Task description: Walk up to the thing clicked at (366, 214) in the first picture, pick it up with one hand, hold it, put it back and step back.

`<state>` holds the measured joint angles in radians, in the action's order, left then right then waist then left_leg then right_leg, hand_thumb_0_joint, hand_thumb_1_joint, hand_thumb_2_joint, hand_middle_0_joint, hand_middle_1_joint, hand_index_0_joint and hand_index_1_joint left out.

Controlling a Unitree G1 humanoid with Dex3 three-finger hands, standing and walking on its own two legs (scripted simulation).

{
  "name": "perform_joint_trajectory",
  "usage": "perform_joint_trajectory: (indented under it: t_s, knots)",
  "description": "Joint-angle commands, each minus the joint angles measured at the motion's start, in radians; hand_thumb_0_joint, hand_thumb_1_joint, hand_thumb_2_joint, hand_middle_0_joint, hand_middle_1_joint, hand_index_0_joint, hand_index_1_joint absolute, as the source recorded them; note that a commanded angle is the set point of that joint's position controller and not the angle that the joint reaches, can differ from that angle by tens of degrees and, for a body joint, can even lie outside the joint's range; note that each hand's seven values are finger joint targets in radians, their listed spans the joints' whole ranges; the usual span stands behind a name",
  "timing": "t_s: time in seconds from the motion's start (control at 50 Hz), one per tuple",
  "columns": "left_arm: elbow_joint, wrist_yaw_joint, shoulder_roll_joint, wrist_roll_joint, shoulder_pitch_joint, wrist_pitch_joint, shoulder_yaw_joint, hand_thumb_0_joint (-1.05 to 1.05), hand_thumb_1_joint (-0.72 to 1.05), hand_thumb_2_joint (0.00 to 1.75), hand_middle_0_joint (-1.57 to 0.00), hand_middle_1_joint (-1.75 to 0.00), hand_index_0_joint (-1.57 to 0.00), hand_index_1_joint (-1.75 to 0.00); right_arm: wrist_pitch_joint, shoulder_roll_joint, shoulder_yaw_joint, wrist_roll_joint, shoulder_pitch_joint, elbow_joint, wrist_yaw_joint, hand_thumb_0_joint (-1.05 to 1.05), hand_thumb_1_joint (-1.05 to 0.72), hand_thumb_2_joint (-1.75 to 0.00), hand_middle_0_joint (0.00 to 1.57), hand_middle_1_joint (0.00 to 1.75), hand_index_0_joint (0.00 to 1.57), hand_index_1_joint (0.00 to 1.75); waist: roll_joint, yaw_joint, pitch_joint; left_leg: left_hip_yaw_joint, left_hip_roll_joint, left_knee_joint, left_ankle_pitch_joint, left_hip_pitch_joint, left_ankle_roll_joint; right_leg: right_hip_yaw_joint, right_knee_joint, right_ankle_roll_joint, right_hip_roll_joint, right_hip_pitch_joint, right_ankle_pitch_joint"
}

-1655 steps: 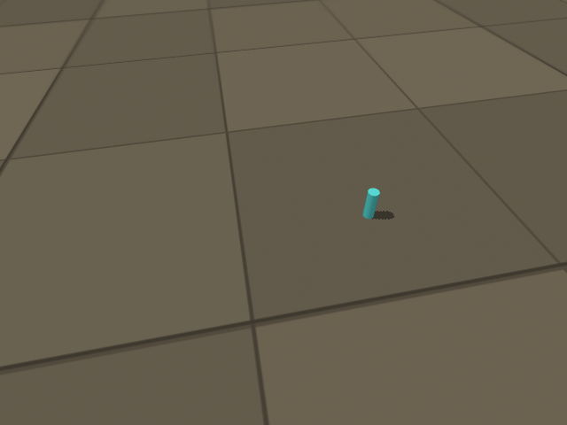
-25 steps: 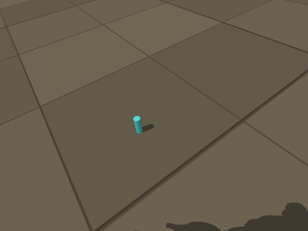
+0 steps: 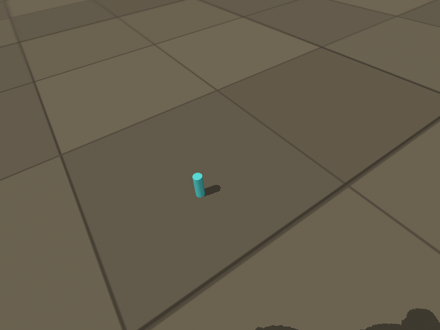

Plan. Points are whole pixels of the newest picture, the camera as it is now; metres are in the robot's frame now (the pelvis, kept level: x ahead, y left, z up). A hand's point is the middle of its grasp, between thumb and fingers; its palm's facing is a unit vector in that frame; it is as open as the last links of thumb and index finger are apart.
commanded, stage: step back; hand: left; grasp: from the side
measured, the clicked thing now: (198, 185) +0.99 +0.25 -0.68
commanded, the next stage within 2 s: stand in 0.42 s
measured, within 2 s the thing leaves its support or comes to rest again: neither
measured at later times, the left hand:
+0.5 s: hand out of the picture +0.15 +0.29 -0.14, palm faces -0.02 -0.93 -0.35, open 7.4 cm
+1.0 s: hand out of the picture +0.12 +0.28 -0.14, palm faces -0.03 -0.94 -0.34, open 7.4 cm
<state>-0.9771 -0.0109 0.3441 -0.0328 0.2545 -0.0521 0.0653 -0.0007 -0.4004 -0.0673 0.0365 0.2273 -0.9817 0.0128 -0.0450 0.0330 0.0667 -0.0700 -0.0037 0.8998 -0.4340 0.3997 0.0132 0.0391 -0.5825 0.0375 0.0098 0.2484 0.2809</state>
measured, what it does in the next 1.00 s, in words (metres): steps on the spot: left foot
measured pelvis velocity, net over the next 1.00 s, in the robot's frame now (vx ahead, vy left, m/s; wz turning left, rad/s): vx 0.03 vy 0.03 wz -0.02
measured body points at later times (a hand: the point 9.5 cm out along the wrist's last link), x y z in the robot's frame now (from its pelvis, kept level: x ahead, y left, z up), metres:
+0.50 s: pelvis +0.05 +0.03 +0.01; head +0.07 +0.03 +0.46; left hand +0.15 +0.33 -0.12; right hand +0.17 -0.26 -0.11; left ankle +0.07 +0.15 -0.73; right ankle +0.03 -0.11 -0.73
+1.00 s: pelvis +0.03 +0.03 +0.02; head +0.03 +0.03 +0.47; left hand +0.12 +0.33 -0.11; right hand +0.10 -0.28 -0.11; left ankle +0.07 +0.15 -0.73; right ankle +0.03 -0.11 -0.73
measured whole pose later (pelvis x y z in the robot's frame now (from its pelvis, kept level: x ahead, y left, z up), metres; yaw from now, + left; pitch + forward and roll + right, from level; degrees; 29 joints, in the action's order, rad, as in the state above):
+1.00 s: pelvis +0.03 +0.03 +0.02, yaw -1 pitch -4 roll +0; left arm -1.15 -0.01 0.35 -0.01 0.10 -0.02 0.01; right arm 0.01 -0.35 -0.01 0.01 0.09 -1.16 0.01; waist 0.00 -0.01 0.06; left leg 0.03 0.03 0.33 -0.12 0.14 -0.01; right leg 0.00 -0.33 -0.02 -0.02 0.07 0.19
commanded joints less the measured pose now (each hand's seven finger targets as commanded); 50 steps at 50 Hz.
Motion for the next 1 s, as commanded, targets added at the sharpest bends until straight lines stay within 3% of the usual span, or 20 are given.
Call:
perform_joint_trajectory:
  t_s: [0.0,0.06,0.08,0.1,0.12,0.14,0.16,0.2,0.24,0.3,0.38,0.4,0.48,0.52,0.56,0.62,0.82,0.88,0.94,0.98]
  knots:
    - [0.084,0.020,0.293,0.002,-0.094,-0.020,0.057,0.00,0.90,0.90,-0.20,-0.30,-0.20,-0.30,0.015,-0.143,-0.035,0.001,0.008,0.044,-0.001,0.00,-0.90,-0.90,0.20,0.30,0.20,0.30,0.187,-0.021,0.009,0.050,0.047,-0.148,0.026,-0.047,-0.012,-0.249,0.256,0.120,-0.241,0.093,0.078]
    - [0.087,0.020,0.277,0.017,-0.116,-0.002,0.039,0.00,0.90,0.90,-0.20,-0.30,-0.20,-0.30,0.026,-0.128,-0.033,-0.003,-0.003,0.022,-0.010,0.00,-0.90,-0.90,0.20,0.30,0.20,0.30,0.163,-0.041,-0.048,0.120,0.013,-0.384,0.190,-0.209,-0.009,-0.171,0.107,0.087,-0.199,0.094,-0.184]
    - [0.083,0.021,0.248,0.022,-0.093,0.001,0.023,0.00,0.90,0.90,-0.20,-0.30,-0.20,-0.30,0.032,-0.137,-0.032,-0.001,-0.008,0.017,-0.018,0.00,-0.90,-0.90,0.20,0.30,0.20,0.30,0.124,-0.043,-0.075,0.085,0.026,-0.432,0.275,-0.261,0.003,-0.146,0.037,0.057,-0.173,0.092,-0.295]
    - [0.086,0.021,0.212,0.029,-0.083,0.005,0.010,0.00,0.90,0.90,-0.20,-0.30,-0.20,-0.30,0.038,-0.164,-0.035,0.005,-0.014,0.019,-0.026,0.00,-0.90,-0.90,0.20,0.30,0.20,0.30,0.053,-0.039,-0.112,-0.035,0.124,-0.460,0.361,-0.284,0.033,-0.124,-0.024,0.023,-0.135,0.098,-0.295]
    - [0.075,0.020,0.186,0.043,-0.057,0.014,0.000,0.00,0.90,0.90,-0.20,-0.30,-0.20,-0.30,0.042,-0.214,-0.033,-0.002,-0.088,0.043,-0.027,0.00,-0.90,-0.90,0.20,0.30,0.20,0.30,-0.058,-0.005,-0.113,-0.214,0.247,-0.525,0.264,-0.200,0.095,-0.082,-0.064,-0.019,-0.043,0.090,-0.066]
    - [0.041,0.027,0.225,0.043,-0.047,0.023,0.013,0.00,0.90,0.90,-0.20,-0.30,-0.20,-0.30,0.036,-0.245,-0.034,-0.012,-0.138,0.046,-0.022,0.00,-0.90,-0.90,0.20,0.30,0.20,0.30,-0.074,0.007,-0.106,-0.213,0.290,-0.532,0.166,-0.080,0.156,-0.049,-0.076,-0.018,-0.030,-0.031,0.137]
    - [0.029,0.026,0.224,0.032,-0.058,0.021,0.009,0.00,0.90,0.90,-0.20,-0.30,-0.20,-0.30,0.033,-0.227,-0.029,-0.007,-0.158,0.034,-0.019,0.00,-0.90,-0.90,0.20,0.30,0.20,0.30,-0.048,0.007,-0.088,-0.187,0.270,-0.522,0.178,-0.057,0.140,-0.061,-0.018,-0.014,-0.035,-0.068,0.125]
    - [0.011,0.025,0.228,0.027,-0.071,0.015,0.007,0.00,0.90,0.90,-0.20,-0.30,-0.20,-0.30,0.030,-0.196,-0.014,-0.010,-0.174,0.022,-0.020,0.00,-0.90,-0.90,0.20,0.30,0.20,0.30,-0.052,0.002,-0.095,-0.098,0.196,-0.488,0.216,-0.093,0.071,-0.101,0.068,0.000,-0.065,-0.077,-0.046]
    - [-0.003,0.024,0.246,0.033,-0.093,0.011,0.008,0.00,0.90,0.90,-0.20,-0.30,-0.20,-0.30,0.032,-0.177,-0.006,-0.016,-0.180,0.004,-0.022,0.00,-0.90,-0.90,0.20,0.30,0.20,0.30,-0.056,-0.010,-0.087,-0.056,0.159,-0.482,0.272,-0.123,0.039,-0.127,0.075,0.000,-0.084,-0.066,-0.165]
    - [-0.022,0.029,0.240,0.036,-0.115,0.008,0.005,0.00,0.90,0.90,-0.20,-0.30,-0.20,-0.30,0.035,-0.170,-0.002,-0.022,-0.191,-0.020,-0.023,0.00,-0.90,-0.90,0.20,0.30,0.20,0.30,-0.024,-0.014,-0.132,-0.022,0.161,-0.451,0.487,-0.210,0.043,-0.126,0.097,-0.008,-0.100,-0.090,-0.288]
    - [-0.039,0.031,0.240,0.030,-0.153,0.009,0.001,0.00,0.90,0.90,-0.20,-0.30,-0.20,-0.30,0.031,-0.159,-0.003,-0.026,-0.218,-0.042,-0.024,0.00,-0.90,-0.90,0.20,0.30,0.20,0.30,0.028,-0.023,-0.154,0.013,0.155,-0.450,0.514,-0.257,0.037,-0.132,0.130,-0.010,-0.115,-0.107,-0.348]
    - [-0.057,0.025,0.207,0.033,-0.159,0.011,-0.018,0.00,0.90,0.90,-0.20,-0.30,-0.20,-0.30,0.036,-0.161,0.009,-0.034,-0.178,-0.053,-0.020,0.00,-0.90,-0.90,0.20,0.30,0.20,0.30,0.027,-0.036,-0.167,-0.016,0.156,-0.491,0.541,-0.281,0.031,-0.123,0.150,-0.016,-0.116,-0.138,-0.334]
    - [-0.074,0.024,0.213,0.030,-0.182,0.012,-0.021,0.00,0.90,0.90,-0.20,-0.30,-0.20,-0.30,0.044,-0.155,0.012,-0.032,-0.213,-0.067,-0.018,0.00,-0.90,-0.90,0.20,0.30,0.20,0.30,0.033,-0.031,-0.156,-0.007,0.160,-0.510,0.627,-0.342,0.022,-0.114,0.194,-0.028,-0.121,-0.138,-0.358]
    - [-0.079,0.025,0.223,0.029,-0.200,0.012,-0.019,0.00,0.90,0.90,-0.20,-0.30,-0.20,-0.30,0.041,-0.151,0.011,-0.032,-0.232,-0.068,-0.018,0.00,-0.90,-0.90,0.20,0.30,0.20,0.30,0.042,-0.030,-0.149,0.003,0.151,-0.524,0.594,-0.341,0.015,-0.117,0.222,-0.028,-0.133,-0.151,-0.365]
    - [-0.087,0.022,0.221,0.029,-0.211,0.012,-0.023,0.00,0.90,0.90,-0.20,-0.30,-0.20,-0.30,0.037,-0.141,0.014,-0.035,-0.240,-0.073,-0.015,0.00,-0.90,-0.90,0.20,0.30,0.20,0.30,0.062,-0.034,-0.106,0.004,0.143,-0.554,0.478,-0.332,0.007,-0.122,0.264,-0.030,-0.132,-0.118,-0.276]
    - [-0.091,0.021,0.220,0.025,-0.229,0.012,-0.021,0.00,0.90,0.90,-0.20,-0.30,-0.20,-0.30,0.035,-0.146,0.015,-0.030,-0.243,-0.081,-0.012,0.00,-0.90,-0.90,0.20,0.30,0.20,0.30,0.043,-0.036,-0.088,0.004,0.139,-0.587,0.412,-0.296,0.001,-0.123,0.289,-0.033,-0.135,-0.139,-0.224]
    - [-0.109,0.017,0.225,0.025,-0.224,0.011,-0.020,0.00,0.90,0.90,-0.20,-0.30,-0.20,-0.30,0.039,-0.152,0.017,-0.031,-0.236,-0.101,-0.011,0.00,-0.90,-0.90,0.20,0.30,0.20,0.30,0.035,-0.034,-0.100,0.002,0.145,-0.612,0.396,-0.320,-0.007,-0.127,0.320,-0.026,-0.143,-0.145,-0.201]
    - [-0.109,0.016,0.221,0.023,-0.219,0.012,-0.021,0.00,0.90,0.90,-0.20,-0.30,-0.20,-0.30,0.036,-0.157,0.019,-0.029,-0.220,-0.108,-0.011,0.00,-0.90,-0.90,0.20,0.30,0.20,0.30,0.030,-0.036,-0.080,0.000,0.141,-0.627,0.308,-0.293,-0.005,-0.129,0.337,-0.027,-0.141,-0.133,-0.143]
    - [-0.109,0.015,0.218,0.025,-0.214,0.013,-0.021,0.00,0.90,0.90,-0.20,-0.30,-0.20,-0.30,0.037,-0.162,0.020,-0.028,-0.217,-0.107,-0.011,0.00,-0.90,-0.90,0.20,0.30,0.20,0.30,0.031,-0.033,-0.095,0.000,0.146,-0.620,0.368,-0.298,-0.003,-0.125,0.328,-0.028,-0.142,-0.147,-0.177]
    - [-0.117,0.013,0.219,0.024,-0.199,0.017,-0.022,0.00,0.90,0.90,-0.20,-0.30,-0.20,-0.30,0.036,-0.157,0.023,-0.027,-0.203,-0.113,-0.011,0.00,-0.90,-0.90,0.20,0.30,0.20,0.30,0.043,-0.034,-0.057,-0.006,0.138,-0.642,0.264,-0.286,-0.010,-0.123,0.340,-0.028,-0.132,-0.099,-0.087]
